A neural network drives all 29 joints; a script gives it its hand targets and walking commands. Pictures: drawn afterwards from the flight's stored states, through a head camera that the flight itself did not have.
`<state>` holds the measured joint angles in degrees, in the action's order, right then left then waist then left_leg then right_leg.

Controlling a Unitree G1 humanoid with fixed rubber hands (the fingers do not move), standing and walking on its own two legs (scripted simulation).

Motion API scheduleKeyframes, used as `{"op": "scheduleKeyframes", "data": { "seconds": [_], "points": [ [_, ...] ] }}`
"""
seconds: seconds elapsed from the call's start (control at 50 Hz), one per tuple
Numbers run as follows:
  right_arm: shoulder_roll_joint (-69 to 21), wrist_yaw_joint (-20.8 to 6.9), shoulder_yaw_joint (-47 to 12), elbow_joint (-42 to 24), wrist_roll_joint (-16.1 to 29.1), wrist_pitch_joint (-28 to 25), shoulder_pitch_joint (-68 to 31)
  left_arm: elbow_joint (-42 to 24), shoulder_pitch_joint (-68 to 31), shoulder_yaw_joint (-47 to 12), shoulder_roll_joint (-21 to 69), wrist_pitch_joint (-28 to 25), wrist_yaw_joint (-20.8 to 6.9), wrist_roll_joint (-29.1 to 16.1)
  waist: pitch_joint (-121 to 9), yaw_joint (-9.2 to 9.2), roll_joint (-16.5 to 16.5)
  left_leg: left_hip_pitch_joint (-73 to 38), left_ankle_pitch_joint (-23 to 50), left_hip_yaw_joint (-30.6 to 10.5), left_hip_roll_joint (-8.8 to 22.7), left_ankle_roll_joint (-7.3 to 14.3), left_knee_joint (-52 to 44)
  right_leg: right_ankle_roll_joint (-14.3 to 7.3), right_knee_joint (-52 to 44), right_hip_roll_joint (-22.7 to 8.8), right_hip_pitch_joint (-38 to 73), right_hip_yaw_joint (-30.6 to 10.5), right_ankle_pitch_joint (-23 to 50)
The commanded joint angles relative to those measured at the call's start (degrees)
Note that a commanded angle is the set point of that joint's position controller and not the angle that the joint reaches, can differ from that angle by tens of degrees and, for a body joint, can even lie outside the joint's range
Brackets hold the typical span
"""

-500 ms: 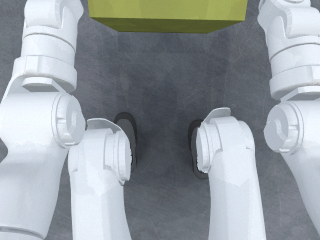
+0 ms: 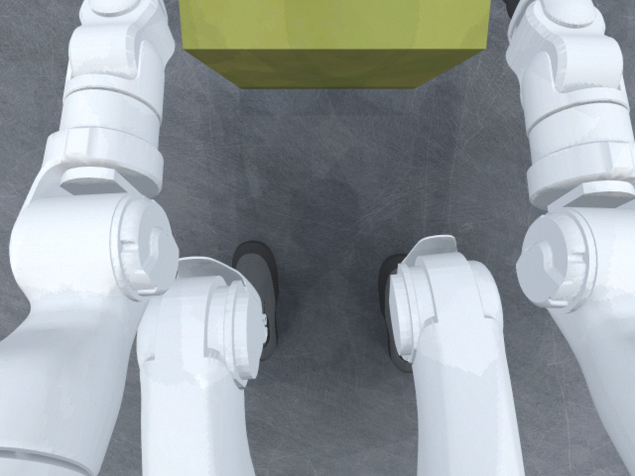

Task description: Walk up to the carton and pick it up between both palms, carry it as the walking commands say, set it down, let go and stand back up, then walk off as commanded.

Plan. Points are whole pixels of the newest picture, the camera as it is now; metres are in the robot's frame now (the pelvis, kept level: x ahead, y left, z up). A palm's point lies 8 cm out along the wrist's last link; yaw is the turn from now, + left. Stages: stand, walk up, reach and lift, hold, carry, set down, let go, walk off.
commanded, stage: set down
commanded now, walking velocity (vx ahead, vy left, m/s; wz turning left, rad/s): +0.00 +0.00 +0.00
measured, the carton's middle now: out of the picture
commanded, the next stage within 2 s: none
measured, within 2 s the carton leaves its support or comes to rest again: neither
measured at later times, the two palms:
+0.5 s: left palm out of the picture +0.57 +0.16 -0.15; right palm out of the picture +0.54 -0.19 -0.16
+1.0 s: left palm (143, 17) +0.54 +0.17 -0.18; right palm (525, 13) +0.53 -0.19 -0.17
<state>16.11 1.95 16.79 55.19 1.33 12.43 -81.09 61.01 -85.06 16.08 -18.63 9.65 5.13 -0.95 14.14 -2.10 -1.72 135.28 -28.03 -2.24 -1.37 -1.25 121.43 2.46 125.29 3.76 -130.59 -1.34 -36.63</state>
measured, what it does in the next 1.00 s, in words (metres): stands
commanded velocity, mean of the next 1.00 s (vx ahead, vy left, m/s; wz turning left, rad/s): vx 0.00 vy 0.00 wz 0.00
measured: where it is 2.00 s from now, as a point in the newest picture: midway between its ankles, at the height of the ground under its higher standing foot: (332, 325)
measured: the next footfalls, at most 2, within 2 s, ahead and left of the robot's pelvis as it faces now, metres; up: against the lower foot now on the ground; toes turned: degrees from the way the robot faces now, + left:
none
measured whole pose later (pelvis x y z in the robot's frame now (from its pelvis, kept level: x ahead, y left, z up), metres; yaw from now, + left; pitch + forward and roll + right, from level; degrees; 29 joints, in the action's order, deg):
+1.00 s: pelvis +0.00 +0.00 +0.00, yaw +0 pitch +37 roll -1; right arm 18.2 6.2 9.7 61.0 9.4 3.6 -80.2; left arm 65.7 -83.4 6.8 -21.8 3.1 6.7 -9.0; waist 21.6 -1.9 0.7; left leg 130.1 -29.4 -2.4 -0.9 -1.7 122.5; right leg 2.8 126.0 4.4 -125.6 -1.3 -37.4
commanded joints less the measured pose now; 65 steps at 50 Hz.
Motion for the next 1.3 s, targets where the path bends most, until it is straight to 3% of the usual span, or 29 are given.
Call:
{"op": "scheduleKeyframes", "data": {
  "seconds": [0.0, 0.02, 0.04, 0.28, 0.3, 0.34, 0.4, 0.5, 0.58, 0.6, 0.62, 0.66, 0.8, 0.82, 0.88, 0.9, 0.92, 0.94, 0.96, 0.98, 1.0, 1.06, 1.08, 1.12, 1.16, 1.18, 1.22, 1.26, 1.28],
  "points": [
    [-45.9, -14.5, -15.3, -6.7, 2.1, -1.3, -25.5, -2.6, -19.6, -14.9, 51.4, 1.0, -15.1, -1.6, -53.3, -3.74, 0.5, -37.7, 17.2, 3.6, -3.3, 2.7, -4.0, -1.0, -11.4, 1.5, 17.4, 6.1, 18.7],
    [-49.0, -14.9, -16.4, -4.5, 2.2, -1.0, -24.3, -2.7, -19.7, -16.6, 52.1, 0.9, -15.5, -3.5, -57.2, -1.04, -0.1, -38.1, 15.7, 4.7, -4.0, 1.9, -4.7, -1.6, -11.1, 1.4, 23.0, 5.6, 18.6],
    [-47.6, -14.7, -15.9, -6.4, 1.8, -1.4, -24.9, -0.7, -17.7, -15.0, 52.6, 1.0, -15.8, -3.4, -51.9, -3.84, -0.2, -35.0, 14.6, 4.0, -3.9, 3.2, -4.1, -1.6, -11.7, 2.0, 19.2, 6.2, 18.1],
    [-46.2, -14.5, -14.7, -4.5, 0.1, -0.1, -24.1, -0.4, -19.8, -13.9, 48.4, 1.7, -16.3, -2.4, -50.4, -3.21, 1.5, -32.2, 9.3, 5.8, -3.4, 2.5, -2.5, -1.6, -11.2, 1.2, 22.5, 4.9, 15.4],
    [-46.9, -14.5, -14.1, -4.5, 0.1, -0.2, -22.5, -2.1, -20.0, -13.5, 46.9, 1.8, -16.3, 0.4, -48.3, 0.07, 0.7, -31.2, 10.0, 5.2, -3.1, 2.4, -4.3, -1.5, -11.2, 1.7, 21.6, 5.4, 15.9],
    [-44.2, -14.5, -13.5, -2.5, -1.0, -0.1, -21.0, -0.4, -20.4, -13.8, 47.2, 2.0, -15.9, -0.4, -46.1, -4.77, 0.8, -34.8, 10.0, 3.8, -2.8, 2.2, -2.3, -1.5, -10.8, 1.1, 18.7, 5.1, 14.9],
    [-43.5, -14.3, -12.9, -5.1, -0.6, -0.4, -21.5, -0.1, -17.7, -12.0, 44.3, 1.8, -16.1, 0.3, -48.3, -0.83, 0.7, -34.1, 9.9, 5.2, -3.6, 2.1, -2.6, -1.8, -11.6, 1.4, 21.3, 5.1, 13.3],
    [-40.3, -13.3, -12.2, -2.2, -1.6, -1.1, -20.6, 2.3, -18.8, -11.9, 41.5, 1.1, -15.5, 0.6, -46.6, -3.14, 1.0, -34.3, 7.9, 4.7, -2.5, 2.0, -2.4, -1.2, -10.8, 1.2, 20.9, 4.9, 13.2],
    [-33.3, -11.0, -12.3, -5.5, -0.5, -2.6, -20.6, 0.4, -17.5, -9.5, 32.4, -0.5, -13.0, 0.4, -52.5, 0.03, 3.1, -31.8, 9.2, 6.4, -2.2, 0.7, -1.7, -1.2, -10.1, 0.6, 27.4, 3.7, 16.2],
    [-30.5, -10.1, -9.8, -2.6, -1.1, -3.3, -18.7, 0.6, -18.7, -10.5, 28.6, -1.2, -12.0, 0.3, -50.7, -2.36, 2.8, -33.9, 8.8, 5.1, -2.3, 0.5, -2.6, -0.2, -9.9, 0.7, 26.7, 5.1, 16.8],
    [-30.4, -9.6, -10.1, -3.9, 0.9, -4.0, -20.9, 1.0, -17.3, -11.3, 29.2, -1.5, -11.6, 0.2, -51.3, 0.80, -1.8, -36.9, 9.3, 5.9, -2.5, 0.7, -3.3, -0.4, -9.8, 1.4, 24.7, 5.5, 15.5],
    [-20.4, -7.2, -8.0, 0.6, -1.0, -5.0, -15.1, 2.3, -17.0, -10.2, 22.8, -2.8, -9.6, -1.7, -52.3, -2.54, 0.8, -36.0, 9.7, 5.9, -2.0, -0.9, -2.5, 0.0, -10.8, 0.5, 27.5, 5.0, 16.2],
    [5.6, 2.4, -5.4, 1.0, 4.3, -9.4, -11.9, 0.8, -14.2, -8.1, -7.1, -7.9, -0.3, -6.0, -56.2, 0.03, -0.2, -44.1, 16.6, 4.4, -0.3, -0.8, -3.1, 1.2, -10.9, -0.1, 26.5, 4.2, 18.4],
    [8.7, 3.2, -4.3, -2.4, 4.4, -10.5, -13.5, 0.0, -13.5, -9.3, -4.9, -7.6, 0.3, -6.8, -57.2, -3.23, -0.4, -45.3, 18.0, 3.6, -0.6, -0.6, -3.3, 1.5, -11.0, 0.8, 26.8, 4.9, 21.7],
    [11.1, 4.6, -7.0, -0.7, 8.4, -11.1, -15.6, -2.9, -17.2, -6.4, -12.3, -9.0, 1.8, -6.3, -65.9, 2.65, -1.3, -46.8, 22.2, 4.4, -0.3, -0.5, -1.8, 0.6, -10.0, -0.3, 31.8, 2.8, 26.8],
    [11.9, 5.1, -6.6, -1.1, 7.6, -11.3, -12.1, -2.1, -14.4, -7.9, -12.2, -9.1, 2.1, -7.6, -67.6, -1.10, 0.4, -51.1, 22.4, 4.0, 0.0, -0.9, -1.5, 1.3, -10.8, -0.7, 30.1, 4.1, 24.5],
    [11.8, 5.0, -5.6, -1.4, 7.8, -11.3, -12.0, -7.6, -19.2, -8.4, -13.6, -9.4, 2.3, -8.7, -69.5, -2.79, 0.7, -48.3, 19.4, 2.7, -0.3, 0.2, -2.2, 0.9, -10.3, -0.8, 31.2, 3.9, 23.8],
    [12.7, 5.1, -6.2, -3.4, 8.7, -11.5, -17.0, -3.6, -15.8, -8.8, -11.2, -8.8, 2.3, -8.3, -67.8, 0.53, -1.1, -48.4, 21.2, 3.4, -0.4, -0.3, -1.7, 1.0, -10.8, -0.8, 28.8, 3.0, 25.0],
    [13.3, 4.5, -5.6, 0.0, 7.6, -10.8, -14.4, -1.8, -15.4, -9.0, -11.8, -8.2, 1.9, -8.4, -65.4, -2.13, -0.2, -49.0, 18.6, 3.1, 0.2, 0.2, -2.3, 0.6, -11.2, -0.7, 28.7, 3.9, 22.6],
    [12.5, 3.9, -7.6, -4.1, 11.3, -10.9, -18.5, -3.6, -16.8, -10.8, -11.4, -8.2, 1.7, -9.5, -66.6, 0.98, -3.0, -50.5, 17.4, 3.2, -0.4, -0.3, -3.1, 0.5, -11.2, -1.2, 26.8, 3.9, 20.0],
    [15.9, 4.1, -5.8, -1.7, 10.1, -11.2, -16.9, -2.7, -17.3, -10.7, -12.3, -8.0, 1.9, -10.3, -69.5, -3.77, -1.0, -51.6, 17.7, 1.8, 0.6, -0.2, -0.6, 0.3, -9.6, -1.7, 27.5, 4.6, 21.1],
    [17.3, 4.8, -9.0, 0.9, 12.5, -10.3, -17.5, -3.7, -20.6, -11.9, -16.0, -8.0, 2.2, -12.0, -75.6, -1.01, -1.8, -55.4, 17.8, 3.5, 1.5, -0.2, -1.4, -0.5, -10.7, -3.0, 34.5, 4.1, 21.7],
    [16.3, 5.1, -8.8, -6.1, 12.6, -10.3, -20.7, -9.7, -23.2, -11.1, -15.5, -7.7, 2.2, -13.3, -76.1, -4.21, 1.5, -52.3, 16.2, 2.7, 0.4, 0.3, -2.5, 0.0, -10.3, -2.4, 34.7, 5.2, 21.8],
    [19.6, 5.2, -11.8, 0.0, 13.5, -9.2, -21.8, -5.2, -22.6, -9.1, -20.0, -6.2, 1.9, -10.4, -76.5, 0.56, -0.2, -52.5, 15.1, 4.1, 1.8, 0.3, -2.0, -1.0, -10.0, -3.7, 39.3, 4.0, 22.1],
    [18.0, 4.4, -11.7, -3.3, 15.4, -9.0, -22.8, -5.8, -22.9, -11.8, -18.3, -6.3, 0.9, -13.2, -73.1, -0.21, -1.7, -54.0, 17.9, 3.1, 1.9, 0.4, 0.2, -0.5, -8.5, -2.9, 35.2, 4.1, 21.6],
    [19.4, 4.7, -9.7, -8.9, 13.8, -9.3, -20.9, -8.5, -22.1, -11.6, -17.5, -6.1, 1.1, -12.6, -76.3, -3.99, 1.1, -55.3, 17.8, 2.6, 1.5, 0.9, -1.0, 0.2, -9.6, -2.0, 36.4, 5.3, 23.7],
    [16.0, 3.9, -11.2, -7.0, 14.5, -8.4, -19.5, -4.5, -17.3, -13.3, -15.0, -5.8, 0.4, -13.6, -77.0, -0.45, -1.6, -56.2, 16.2, 2.7, 0.6, 1.3, -2.9, 0.7, -9.9, -2.2, 37.9, 5.0, 21.6],
    [15.2, 3.3, -10.5, 2.4, 12.8, -7.9, -12.7, -0.4, -17.6, -13.1, -14.8, -5.1, -0.2, -13.3, -66.1, -4.37, -0.5, -49.8, 11.1, 3.6, 1.5, 1.3, -1.9, 0.2, -10.5, -2.8, 32.2, 4.9, 17.6],
    [14.4, 3.4, -11.7, -7.1, 14.7, -7.7, -16.6, -8.4, -19.0, -12.9, -15.0, -5.7, -0.2, -14.4, -79.1, -0.57, -1.4, -56.6, 18.7, 3.1, 0.9, 0.8, -2.8, 0.2, -11.1, -2.5, 40.7, 4.3, 23.9]
  ]
}}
